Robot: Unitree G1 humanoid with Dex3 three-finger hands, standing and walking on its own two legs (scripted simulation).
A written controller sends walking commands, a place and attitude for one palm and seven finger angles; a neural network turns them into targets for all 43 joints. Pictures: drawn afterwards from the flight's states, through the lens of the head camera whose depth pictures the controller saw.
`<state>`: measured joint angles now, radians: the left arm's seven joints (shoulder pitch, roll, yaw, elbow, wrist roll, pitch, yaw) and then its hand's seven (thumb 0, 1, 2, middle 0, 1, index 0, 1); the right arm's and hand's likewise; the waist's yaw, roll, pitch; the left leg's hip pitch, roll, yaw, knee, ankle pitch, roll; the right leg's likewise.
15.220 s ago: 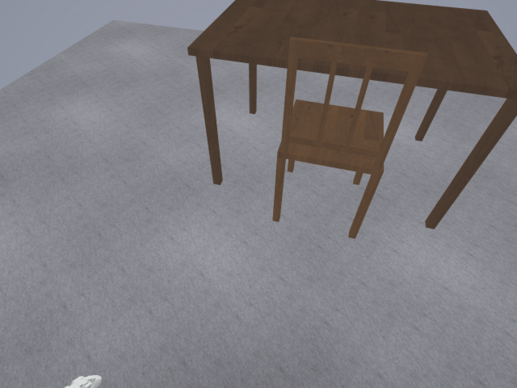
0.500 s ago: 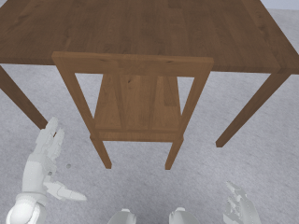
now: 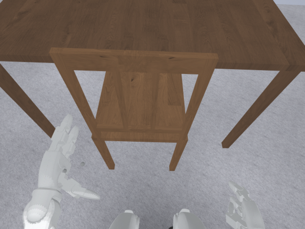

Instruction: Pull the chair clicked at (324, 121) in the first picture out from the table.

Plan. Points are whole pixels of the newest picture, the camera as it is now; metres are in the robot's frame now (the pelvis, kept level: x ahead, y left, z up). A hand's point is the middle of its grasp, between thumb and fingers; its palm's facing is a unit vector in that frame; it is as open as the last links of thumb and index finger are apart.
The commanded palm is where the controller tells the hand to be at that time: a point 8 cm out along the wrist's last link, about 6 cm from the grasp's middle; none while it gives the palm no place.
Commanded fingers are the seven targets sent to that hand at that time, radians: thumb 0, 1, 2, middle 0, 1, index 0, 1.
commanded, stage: aim the fingers beside a spindle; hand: left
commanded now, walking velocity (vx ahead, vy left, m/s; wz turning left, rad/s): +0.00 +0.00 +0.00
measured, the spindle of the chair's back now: (121, 103) +0.47 +0.13 -0.01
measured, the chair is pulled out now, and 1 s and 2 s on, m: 0.00 0.00 0.00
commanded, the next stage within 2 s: push the fingers through the gap in 1.74 s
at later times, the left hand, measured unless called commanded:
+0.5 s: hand (99, 155) +0.29 +0.15 +0.02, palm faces +0.01 -1.00 -0.01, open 16.9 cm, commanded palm +0.27 +0.20 +0.02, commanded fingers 0.00 -0.50 0.30 -0.06 -0.08 -0.06 -0.08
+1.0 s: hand (118, 151) +0.31 +0.11 +0.00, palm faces -0.01 -1.00 +0.00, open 16.9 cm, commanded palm +0.29 +0.16 +0.00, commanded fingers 0.00 -0.50 0.30 -0.06 -0.08 -0.06 -0.08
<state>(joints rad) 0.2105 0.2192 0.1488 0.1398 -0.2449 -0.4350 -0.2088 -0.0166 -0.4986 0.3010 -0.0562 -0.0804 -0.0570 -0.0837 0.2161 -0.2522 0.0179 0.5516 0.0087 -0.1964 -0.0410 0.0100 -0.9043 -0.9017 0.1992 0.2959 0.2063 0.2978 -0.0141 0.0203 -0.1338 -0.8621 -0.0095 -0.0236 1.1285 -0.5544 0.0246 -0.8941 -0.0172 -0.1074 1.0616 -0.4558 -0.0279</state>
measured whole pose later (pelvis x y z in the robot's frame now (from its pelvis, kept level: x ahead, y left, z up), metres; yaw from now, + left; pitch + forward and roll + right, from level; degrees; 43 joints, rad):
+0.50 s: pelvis +0.00 -0.01 -0.01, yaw +0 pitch +19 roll -2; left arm 0.08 0.18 0.10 0.23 -0.20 -0.45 -0.13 -0.02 -0.50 0.30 -0.06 -0.08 -0.06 -0.08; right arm 0.20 -0.25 0.01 0.56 0.00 -0.15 -0.02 0.01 -0.91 -0.90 0.20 0.30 0.21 0.30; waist -0.02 0.02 -0.14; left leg -0.94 -0.01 -0.02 1.19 -0.57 0.02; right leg -0.98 -0.02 -0.10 1.13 -0.48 -0.04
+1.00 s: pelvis -0.01 +0.00 -0.03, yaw +0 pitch +21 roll -1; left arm -0.05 0.12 -0.01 0.32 -0.12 -0.47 0.00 -0.02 -0.50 0.30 -0.06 -0.08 -0.06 -0.08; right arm 0.20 -0.24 0.01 0.55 -0.01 -0.08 0.00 0.01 -0.91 -0.90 0.20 0.30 0.21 0.30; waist -0.03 0.02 -0.15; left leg -1.02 -0.02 0.00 1.25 -0.59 0.03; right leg -1.07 -0.03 -0.09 1.20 -0.49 -0.03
